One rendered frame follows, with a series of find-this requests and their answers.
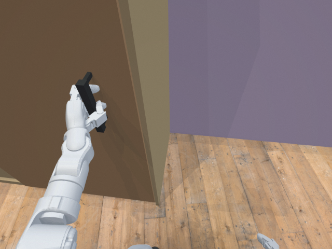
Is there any wardrobe door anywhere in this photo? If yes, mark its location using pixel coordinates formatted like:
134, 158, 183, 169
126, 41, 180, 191
0, 168, 14, 178
0, 0, 155, 202

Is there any handle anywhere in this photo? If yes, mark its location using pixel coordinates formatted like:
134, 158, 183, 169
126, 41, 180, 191
75, 72, 108, 133

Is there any left robot hand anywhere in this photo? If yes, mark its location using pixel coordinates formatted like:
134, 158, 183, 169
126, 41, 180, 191
65, 85, 107, 132

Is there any robot left upper arm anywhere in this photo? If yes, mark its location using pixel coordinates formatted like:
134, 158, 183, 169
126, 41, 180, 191
19, 224, 77, 249

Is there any left robot forearm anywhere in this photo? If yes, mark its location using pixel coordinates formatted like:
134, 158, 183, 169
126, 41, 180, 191
15, 128, 94, 249

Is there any right robot hand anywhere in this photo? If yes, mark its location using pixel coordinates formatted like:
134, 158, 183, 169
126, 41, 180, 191
257, 233, 279, 249

